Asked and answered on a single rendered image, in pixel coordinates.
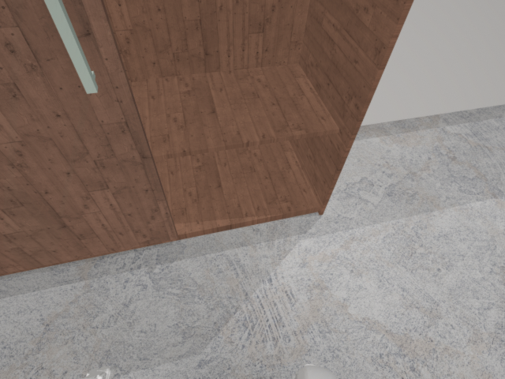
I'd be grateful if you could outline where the wardrobe door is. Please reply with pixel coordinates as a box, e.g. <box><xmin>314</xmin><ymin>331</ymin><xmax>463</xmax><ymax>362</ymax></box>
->
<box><xmin>0</xmin><ymin>0</ymin><xmax>178</xmax><ymax>275</ymax></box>

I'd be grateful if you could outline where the handle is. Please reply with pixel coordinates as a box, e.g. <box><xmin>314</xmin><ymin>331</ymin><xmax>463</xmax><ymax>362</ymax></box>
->
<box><xmin>44</xmin><ymin>0</ymin><xmax>98</xmax><ymax>94</ymax></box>

